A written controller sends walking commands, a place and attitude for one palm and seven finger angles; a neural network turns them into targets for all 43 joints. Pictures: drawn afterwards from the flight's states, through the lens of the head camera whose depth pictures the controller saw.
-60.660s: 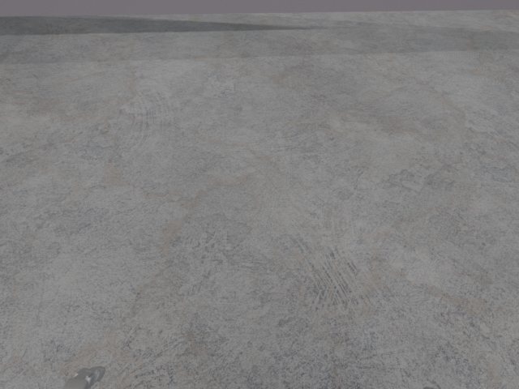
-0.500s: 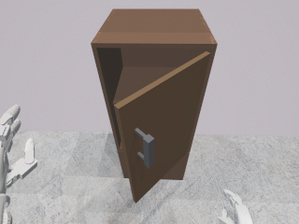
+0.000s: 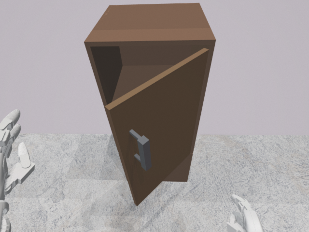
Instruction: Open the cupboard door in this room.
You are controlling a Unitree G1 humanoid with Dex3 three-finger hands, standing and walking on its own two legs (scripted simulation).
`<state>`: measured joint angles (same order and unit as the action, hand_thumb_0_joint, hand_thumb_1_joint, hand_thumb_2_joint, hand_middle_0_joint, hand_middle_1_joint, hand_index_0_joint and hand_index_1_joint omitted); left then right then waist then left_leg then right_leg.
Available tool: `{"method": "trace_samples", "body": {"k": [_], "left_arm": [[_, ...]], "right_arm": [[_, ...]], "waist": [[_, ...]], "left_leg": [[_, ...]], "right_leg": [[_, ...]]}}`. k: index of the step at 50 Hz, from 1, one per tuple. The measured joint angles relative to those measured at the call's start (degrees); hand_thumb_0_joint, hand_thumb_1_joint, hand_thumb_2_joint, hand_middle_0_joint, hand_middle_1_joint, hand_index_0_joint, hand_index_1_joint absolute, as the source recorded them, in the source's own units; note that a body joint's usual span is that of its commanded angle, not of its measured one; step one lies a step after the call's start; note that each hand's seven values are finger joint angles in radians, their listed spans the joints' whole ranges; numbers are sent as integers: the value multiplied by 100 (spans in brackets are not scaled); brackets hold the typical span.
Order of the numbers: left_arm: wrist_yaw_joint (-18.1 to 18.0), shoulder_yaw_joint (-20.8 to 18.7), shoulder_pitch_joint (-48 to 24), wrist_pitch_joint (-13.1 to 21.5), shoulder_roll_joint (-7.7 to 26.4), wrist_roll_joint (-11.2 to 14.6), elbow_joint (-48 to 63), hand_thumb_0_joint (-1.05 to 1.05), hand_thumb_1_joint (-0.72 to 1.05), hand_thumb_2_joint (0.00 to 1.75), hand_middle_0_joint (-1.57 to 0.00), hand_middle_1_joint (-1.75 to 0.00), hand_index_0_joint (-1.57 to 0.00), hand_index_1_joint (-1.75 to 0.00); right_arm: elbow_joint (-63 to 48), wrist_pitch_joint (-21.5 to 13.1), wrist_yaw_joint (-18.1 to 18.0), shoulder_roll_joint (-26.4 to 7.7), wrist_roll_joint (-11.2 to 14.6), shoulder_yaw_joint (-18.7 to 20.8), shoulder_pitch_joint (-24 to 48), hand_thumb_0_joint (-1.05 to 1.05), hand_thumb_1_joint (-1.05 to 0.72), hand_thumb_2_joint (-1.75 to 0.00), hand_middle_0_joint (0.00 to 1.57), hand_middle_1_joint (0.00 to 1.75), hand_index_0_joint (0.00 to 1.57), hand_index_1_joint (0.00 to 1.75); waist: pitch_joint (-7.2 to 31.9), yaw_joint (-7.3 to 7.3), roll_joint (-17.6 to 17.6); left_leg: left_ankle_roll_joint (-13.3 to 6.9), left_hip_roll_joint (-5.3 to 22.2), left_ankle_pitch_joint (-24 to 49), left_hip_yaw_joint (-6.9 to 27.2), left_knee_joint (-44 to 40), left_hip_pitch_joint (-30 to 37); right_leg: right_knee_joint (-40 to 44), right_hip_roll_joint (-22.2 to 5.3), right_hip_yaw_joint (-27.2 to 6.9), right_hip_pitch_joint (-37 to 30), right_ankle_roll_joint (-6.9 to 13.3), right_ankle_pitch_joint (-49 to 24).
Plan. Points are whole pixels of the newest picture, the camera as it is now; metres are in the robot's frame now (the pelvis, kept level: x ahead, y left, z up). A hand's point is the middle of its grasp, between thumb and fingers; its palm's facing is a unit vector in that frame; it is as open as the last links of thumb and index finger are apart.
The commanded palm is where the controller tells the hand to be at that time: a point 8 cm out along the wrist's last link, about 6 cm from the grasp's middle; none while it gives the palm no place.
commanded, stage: step back with the hand held close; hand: left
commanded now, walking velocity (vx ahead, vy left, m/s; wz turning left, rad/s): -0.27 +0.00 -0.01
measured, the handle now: (140, 150) +0.33 +0.08 +0.03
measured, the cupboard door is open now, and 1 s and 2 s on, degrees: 47 47 47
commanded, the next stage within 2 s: stop stepping back and stand still in 1.06 s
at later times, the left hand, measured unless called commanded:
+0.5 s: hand (5, 197) +0.14 +0.28 +0.15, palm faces +0.38 -0.79 -0.49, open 7.4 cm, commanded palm +0.08 +0.33 +0.17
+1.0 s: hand out of the picture +0.03 +0.31 +0.15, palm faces +0.48 -0.75 -0.45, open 7.4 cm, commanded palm -0.03 +0.34 +0.17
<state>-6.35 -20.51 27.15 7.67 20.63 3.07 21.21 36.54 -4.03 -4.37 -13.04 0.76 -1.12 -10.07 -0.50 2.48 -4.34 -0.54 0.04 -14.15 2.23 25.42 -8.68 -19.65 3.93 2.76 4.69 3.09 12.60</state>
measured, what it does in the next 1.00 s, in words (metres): walks backwards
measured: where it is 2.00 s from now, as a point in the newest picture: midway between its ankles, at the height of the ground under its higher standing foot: outside the picture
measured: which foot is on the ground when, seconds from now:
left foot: down 0.00-0.86, up 0.88-1.00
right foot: down 0.00-1.00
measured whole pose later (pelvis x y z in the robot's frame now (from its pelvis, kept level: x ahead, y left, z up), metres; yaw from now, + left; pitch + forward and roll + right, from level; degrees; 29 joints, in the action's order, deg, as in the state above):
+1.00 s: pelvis -0.15 +0.03 -0.02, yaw +5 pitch +0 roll +0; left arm -8.5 -23.7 31.4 11.9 23.5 0.4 31.6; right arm 36.2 -2.3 -3.4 -11.7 -0.1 0.9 -10.9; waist -1.6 0.8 3.4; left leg 0.0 -1.0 -24.6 -0.8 50.3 -26.6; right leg -31.7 1.2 -2.2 23.1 0.0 8.5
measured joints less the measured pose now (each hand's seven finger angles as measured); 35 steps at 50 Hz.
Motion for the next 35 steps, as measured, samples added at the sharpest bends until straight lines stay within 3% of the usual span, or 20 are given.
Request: {"method": "trace_samples", "body": {"k": [10, 16, 25, 35], "left_arm": [[13, 105, 566, -55, 169, -39, 512, 1, 89, 90, -21, -30, -21, -30], [-81, -154, 652, 10, 475, -20, 783, 1, 89, 90, -21, -30, -21, -30], [-190, -209, 604, 135, 344, -141, 739, 1, 89, 90, -21, -30, -21, -30], [-258, -336, 460, 336, 330, -312, 998, 1, 89, 90, -21, -30, -21, -30]], "right_arm": [[-279, 391, -29, -146, 64, 215, 66, 2, -91, -90, 21, 30, 20, 30], [-370, 508, -80, -60, 96, 260, 43, 2, -91, -90, 20, 30, 20, 30], [-497, 406, -67, 7, 44, 129, -65, 2, -91, -90, 21, 30, 20, 30], [-425, 121, -43, 91, -53, 29, -313, 2, -90, -90, 21, 30, 20, 30]], "waist": [[-96, -220, 116], [-36, -281, 277], [55, -261, 359], [-145, -239, 470]], "left_leg": [[-54, -69, 99, -136, 119, -504], [-99, -111, 151, -172, 286, -713], [-210, -164, 362, -193, 464, -1080], [-256, -152, 528, -161, 826, -1489]], "right_leg": [[-365, -87, -108, 650, -79, -11], [-590, -136, -126, 887, -127, -37], [-756, -198, -119, 1239, -224, -249], [-1130, -164, -99, 1576, -292, -284]]}}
